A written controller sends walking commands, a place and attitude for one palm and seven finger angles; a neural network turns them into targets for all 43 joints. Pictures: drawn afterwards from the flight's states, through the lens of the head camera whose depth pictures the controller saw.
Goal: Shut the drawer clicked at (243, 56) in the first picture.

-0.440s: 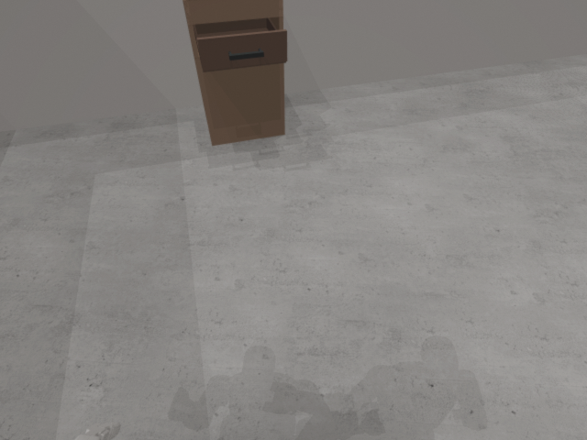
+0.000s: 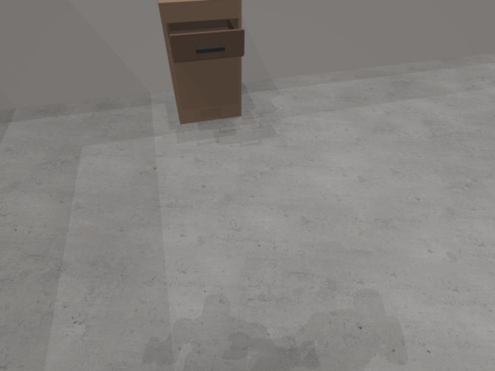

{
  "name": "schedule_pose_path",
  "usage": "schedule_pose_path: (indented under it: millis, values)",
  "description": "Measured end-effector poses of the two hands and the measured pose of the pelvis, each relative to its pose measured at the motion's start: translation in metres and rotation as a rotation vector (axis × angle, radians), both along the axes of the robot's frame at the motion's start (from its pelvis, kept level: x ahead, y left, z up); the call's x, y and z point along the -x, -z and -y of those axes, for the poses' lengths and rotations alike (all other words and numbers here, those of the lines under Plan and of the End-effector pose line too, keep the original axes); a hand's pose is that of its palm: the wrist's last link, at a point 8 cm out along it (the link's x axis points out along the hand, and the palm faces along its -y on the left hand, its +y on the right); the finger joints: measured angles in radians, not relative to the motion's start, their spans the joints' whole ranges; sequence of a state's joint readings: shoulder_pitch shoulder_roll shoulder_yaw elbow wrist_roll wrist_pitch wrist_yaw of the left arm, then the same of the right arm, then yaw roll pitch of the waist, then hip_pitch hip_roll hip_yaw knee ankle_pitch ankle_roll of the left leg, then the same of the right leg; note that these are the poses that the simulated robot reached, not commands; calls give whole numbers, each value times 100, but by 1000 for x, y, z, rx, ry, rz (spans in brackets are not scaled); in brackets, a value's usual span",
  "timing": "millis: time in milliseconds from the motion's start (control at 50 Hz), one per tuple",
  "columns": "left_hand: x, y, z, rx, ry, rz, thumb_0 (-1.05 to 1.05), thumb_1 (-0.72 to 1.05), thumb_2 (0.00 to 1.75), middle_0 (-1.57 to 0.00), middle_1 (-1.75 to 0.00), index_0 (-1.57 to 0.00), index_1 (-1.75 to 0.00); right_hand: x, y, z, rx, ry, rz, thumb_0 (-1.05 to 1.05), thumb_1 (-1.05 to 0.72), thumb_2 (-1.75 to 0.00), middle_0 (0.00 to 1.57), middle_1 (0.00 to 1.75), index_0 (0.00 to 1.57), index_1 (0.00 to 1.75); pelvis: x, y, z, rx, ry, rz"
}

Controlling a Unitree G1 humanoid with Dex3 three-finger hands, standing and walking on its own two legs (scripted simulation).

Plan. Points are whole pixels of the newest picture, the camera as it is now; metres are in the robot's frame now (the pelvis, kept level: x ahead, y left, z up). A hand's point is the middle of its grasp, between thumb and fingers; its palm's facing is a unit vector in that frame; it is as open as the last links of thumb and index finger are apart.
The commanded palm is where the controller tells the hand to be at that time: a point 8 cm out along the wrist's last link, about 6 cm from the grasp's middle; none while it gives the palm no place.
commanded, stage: stand and wait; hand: left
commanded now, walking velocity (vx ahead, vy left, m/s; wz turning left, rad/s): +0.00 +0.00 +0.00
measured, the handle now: (209, 48) +1.63 +0.29 -0.19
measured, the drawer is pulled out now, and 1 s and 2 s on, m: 0.16 0.16 0.16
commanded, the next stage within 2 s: look at it before walking up in 0.38 s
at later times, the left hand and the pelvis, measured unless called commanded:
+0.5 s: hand out of the picture +0.07 +0.25 -0.15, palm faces -0.02 -0.94 -0.34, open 7.3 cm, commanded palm none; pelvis -0.01 +0.00 +0.00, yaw +0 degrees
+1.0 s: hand out of the picture +0.06 +0.25 -0.15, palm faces -0.02 -0.94 -0.33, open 7.3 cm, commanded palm none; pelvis -0.01 +0.00 +0.00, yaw +0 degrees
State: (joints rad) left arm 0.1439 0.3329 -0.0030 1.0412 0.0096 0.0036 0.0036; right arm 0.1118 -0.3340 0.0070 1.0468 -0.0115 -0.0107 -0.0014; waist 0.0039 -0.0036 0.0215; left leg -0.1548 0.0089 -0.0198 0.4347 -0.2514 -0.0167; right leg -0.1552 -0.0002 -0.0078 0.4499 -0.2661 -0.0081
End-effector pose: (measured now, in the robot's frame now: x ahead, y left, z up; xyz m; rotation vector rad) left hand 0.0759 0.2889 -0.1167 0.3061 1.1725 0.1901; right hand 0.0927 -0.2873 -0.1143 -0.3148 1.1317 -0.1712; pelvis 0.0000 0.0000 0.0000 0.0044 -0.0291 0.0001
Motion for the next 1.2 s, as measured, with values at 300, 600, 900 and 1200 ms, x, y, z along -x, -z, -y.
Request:
schedule_pose_path:
  millis: [300,600,900,1200]
  values:
    - [21,-1,-4,-13,-9,-47,0,91,90,-20,-30,-20,-30,36,4,8,4,28,-83,0,-90,-90,20,30,20,30,9,-2,2,1,1,6]
    - [16,-2,0,-4,3,-21,0,91,90,-20,-30,-20,-30,37,4,3,-9,25,-70,0,-90,-90,20,30,20,30,13,-3,1,1,0,6]
    - [23,0,-2,-1,-2,-41,0,91,90,-20,-30,-20,-30,37,2,4,-2,26,-75,0,-90,-90,20,30,20,30,13,-4,0,3,1,5]
    - [26,0,-4,0,-8,-56,0,91,90,-20,-30,-20,-30,33,2,1,-2,20,-81,0,-90,-90,20,30,20,30,11,-4,-1,3,-2,2]
